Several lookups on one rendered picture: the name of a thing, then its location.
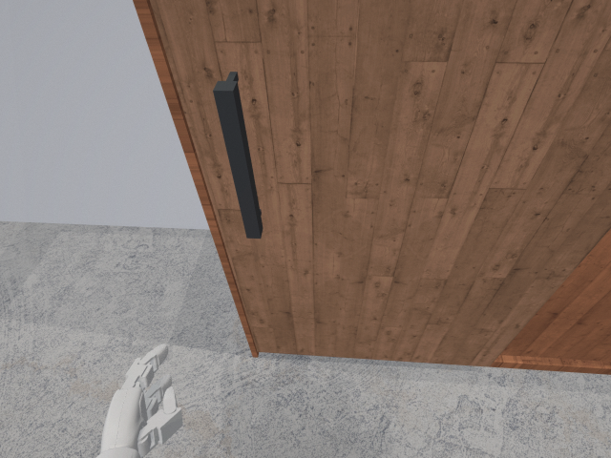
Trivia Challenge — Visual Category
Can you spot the handle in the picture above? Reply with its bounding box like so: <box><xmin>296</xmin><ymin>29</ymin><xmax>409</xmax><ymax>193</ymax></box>
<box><xmin>213</xmin><ymin>72</ymin><xmax>263</xmax><ymax>239</ymax></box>

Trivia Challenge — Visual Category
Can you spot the wardrobe door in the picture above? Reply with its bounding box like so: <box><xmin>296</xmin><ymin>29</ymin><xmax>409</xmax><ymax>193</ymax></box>
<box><xmin>500</xmin><ymin>229</ymin><xmax>611</xmax><ymax>362</ymax></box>
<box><xmin>150</xmin><ymin>0</ymin><xmax>611</xmax><ymax>366</ymax></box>

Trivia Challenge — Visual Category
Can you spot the left robot hand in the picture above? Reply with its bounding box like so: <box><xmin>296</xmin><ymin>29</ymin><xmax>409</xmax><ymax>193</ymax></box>
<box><xmin>100</xmin><ymin>343</ymin><xmax>183</xmax><ymax>458</ymax></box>

